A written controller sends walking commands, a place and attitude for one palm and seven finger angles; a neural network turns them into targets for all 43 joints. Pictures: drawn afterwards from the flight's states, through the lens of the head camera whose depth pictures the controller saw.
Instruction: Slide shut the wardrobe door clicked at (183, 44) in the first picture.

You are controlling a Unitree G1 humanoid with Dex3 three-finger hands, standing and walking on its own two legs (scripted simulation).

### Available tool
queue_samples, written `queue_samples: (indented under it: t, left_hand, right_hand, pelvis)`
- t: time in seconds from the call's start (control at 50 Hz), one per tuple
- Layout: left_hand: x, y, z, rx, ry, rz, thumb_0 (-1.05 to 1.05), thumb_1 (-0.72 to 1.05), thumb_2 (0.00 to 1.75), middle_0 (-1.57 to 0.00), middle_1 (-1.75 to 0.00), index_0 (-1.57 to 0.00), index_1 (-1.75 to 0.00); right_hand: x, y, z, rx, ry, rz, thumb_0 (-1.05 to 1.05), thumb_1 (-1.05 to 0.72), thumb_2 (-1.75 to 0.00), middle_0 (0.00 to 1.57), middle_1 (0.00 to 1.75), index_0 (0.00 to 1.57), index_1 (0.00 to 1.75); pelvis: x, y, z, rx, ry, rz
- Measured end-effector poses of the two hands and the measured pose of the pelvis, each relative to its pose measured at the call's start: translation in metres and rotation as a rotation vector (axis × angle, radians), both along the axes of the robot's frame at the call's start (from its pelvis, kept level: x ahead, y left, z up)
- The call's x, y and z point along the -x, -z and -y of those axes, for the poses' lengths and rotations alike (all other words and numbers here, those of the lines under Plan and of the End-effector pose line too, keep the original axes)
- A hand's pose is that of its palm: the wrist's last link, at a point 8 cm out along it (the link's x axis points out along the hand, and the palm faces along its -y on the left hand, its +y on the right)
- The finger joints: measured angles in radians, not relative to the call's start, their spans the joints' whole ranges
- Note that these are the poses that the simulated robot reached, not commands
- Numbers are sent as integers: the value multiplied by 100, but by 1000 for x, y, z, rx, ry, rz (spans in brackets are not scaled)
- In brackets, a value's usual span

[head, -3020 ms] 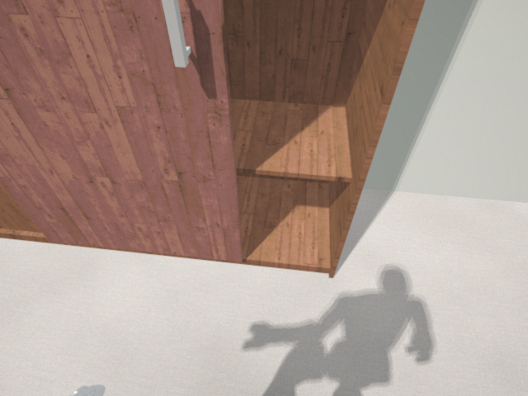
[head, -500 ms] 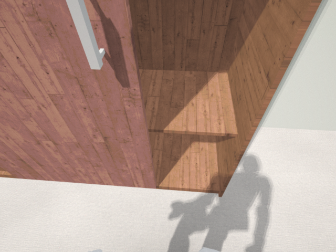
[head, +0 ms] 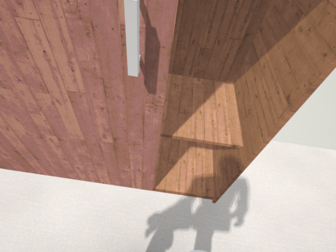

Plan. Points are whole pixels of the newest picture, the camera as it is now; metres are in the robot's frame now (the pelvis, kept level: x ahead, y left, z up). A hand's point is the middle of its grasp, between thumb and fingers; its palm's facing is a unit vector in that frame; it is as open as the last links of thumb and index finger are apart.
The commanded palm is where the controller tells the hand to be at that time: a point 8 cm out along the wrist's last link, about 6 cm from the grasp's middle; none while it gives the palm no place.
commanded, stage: come to a stop and stand still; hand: left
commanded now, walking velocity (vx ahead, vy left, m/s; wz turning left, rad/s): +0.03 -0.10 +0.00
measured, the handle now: (135, 35) +0.50 +0.14 +0.24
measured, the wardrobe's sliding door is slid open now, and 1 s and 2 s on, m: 0.38 0.38 0.38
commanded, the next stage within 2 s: look again from close up in 1.22 s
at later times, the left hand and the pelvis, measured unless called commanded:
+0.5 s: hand out of the picture +0.00 +0.11 -0.17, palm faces +0.00 -0.97 -0.22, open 7.2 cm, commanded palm none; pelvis -0.02 -0.07 +0.00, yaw -1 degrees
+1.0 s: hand out of the picture -0.03 +0.08 -0.18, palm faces +0.07 -0.98 -0.16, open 7.4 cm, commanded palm none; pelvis +0.01 -0.07 +0.00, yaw +0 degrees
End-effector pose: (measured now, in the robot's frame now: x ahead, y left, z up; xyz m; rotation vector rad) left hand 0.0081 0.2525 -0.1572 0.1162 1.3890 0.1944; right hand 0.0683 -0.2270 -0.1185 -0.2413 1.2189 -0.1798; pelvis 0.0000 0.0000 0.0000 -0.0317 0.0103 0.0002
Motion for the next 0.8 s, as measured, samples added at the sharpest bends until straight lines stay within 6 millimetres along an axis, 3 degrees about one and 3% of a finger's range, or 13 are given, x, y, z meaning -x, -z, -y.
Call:
queue_samples:
  t: [0.1, 0.18, 0.32, 0.4, 0.58, 0.8]
  left_hand:
    - [20, -7, 0, -3, 20, -77, 0, 91, 90, -20, -30, -20, -30]
    - [21, -10, 10, -7, 48, -91, 0, 91, 90, -20, -30, -20, -30]
    - [5, -12, 50, -41, 83, 9, 0, 91, 90, -20, -30, -20, -30]
    - [3, -20, 77, -37, 83, 50, 0, 91, 90, -20, -30, -20, -30]
    - [19, -13, 107, -11, 56, 12, 1, 94, 90, -20, -30, -20, -30]
    - [47, -7, 132, 46, -5, -75, 0, 91, 90, -20, -30, -20, -30]
  right_hand:
    - [27, -1, 5, 1, 52, -36, 0, -92, -90, 20, 30, 21, 30]
    - [60, 5, 16, -14, 98, -95, 0, -92, -90, 20, 30, 21, 30]
    - [121, 33, 42, -85, 156, -213, 0, -91, -90, 20, 30, 21, 30]
    - [140, 39, 48, -127, 152, -266, 0, -91, -90, 20, 30, 20, 30]
    - [144, 41, 47, -165, 145, -281, 0, -91, -90, 20, 30, 20, 30]
    - [104, 39, 53, -144, 101, -244, 0, -91, -90, 20, 30, 20, 30]
  pelvis:
    - [2, -5, 0, 3, 18, -9]
    - [8, -5, 8, -1, 24, -4]
    - [21, 5, 38, -49, 19, 14]
    - [20, 2, 52, -39, 10, 27]
    - [15, 4, 74, -30, 7, 44]
    - [4, 4, 77, -32, -1, 36]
